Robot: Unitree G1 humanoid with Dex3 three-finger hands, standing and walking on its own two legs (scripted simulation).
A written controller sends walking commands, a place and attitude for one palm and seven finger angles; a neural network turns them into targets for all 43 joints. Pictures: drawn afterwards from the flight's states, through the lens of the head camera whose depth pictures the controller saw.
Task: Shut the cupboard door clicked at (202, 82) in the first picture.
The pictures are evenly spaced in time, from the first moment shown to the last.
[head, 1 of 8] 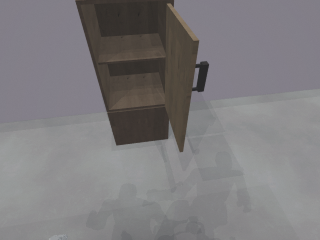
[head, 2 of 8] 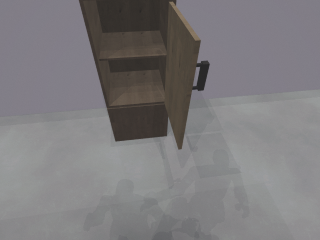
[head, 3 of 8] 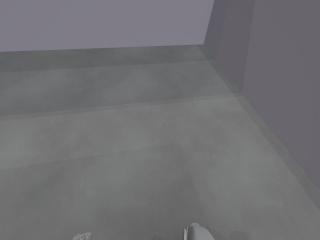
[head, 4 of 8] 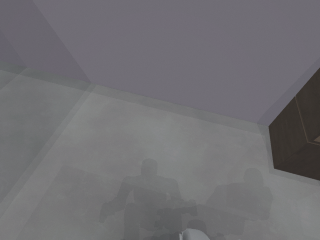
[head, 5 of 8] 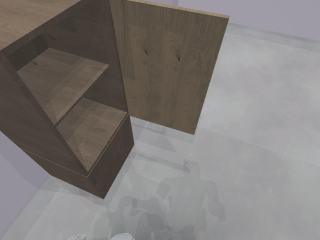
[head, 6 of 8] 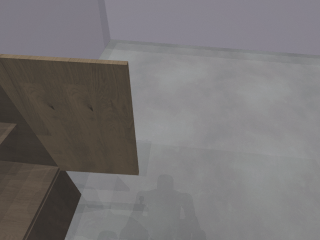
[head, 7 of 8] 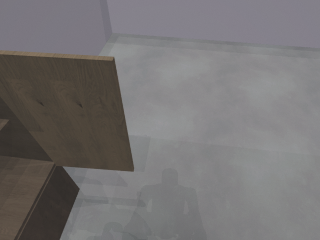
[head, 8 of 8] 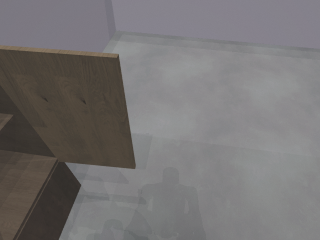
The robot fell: no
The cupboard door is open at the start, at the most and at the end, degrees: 93 93 93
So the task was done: no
